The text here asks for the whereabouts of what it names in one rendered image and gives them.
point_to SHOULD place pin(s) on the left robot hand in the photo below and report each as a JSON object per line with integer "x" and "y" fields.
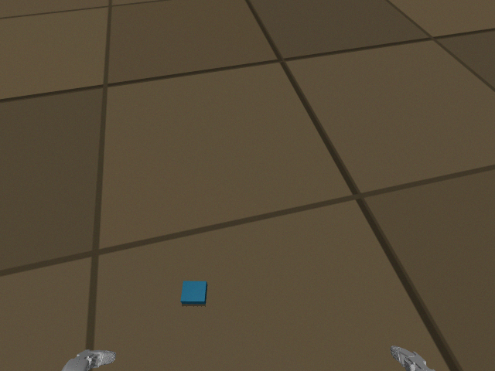
{"x": 87, "y": 360}

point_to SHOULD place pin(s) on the right robot hand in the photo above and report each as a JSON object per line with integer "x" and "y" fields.
{"x": 411, "y": 361}

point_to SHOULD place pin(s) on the small box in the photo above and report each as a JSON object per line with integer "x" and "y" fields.
{"x": 194, "y": 292}

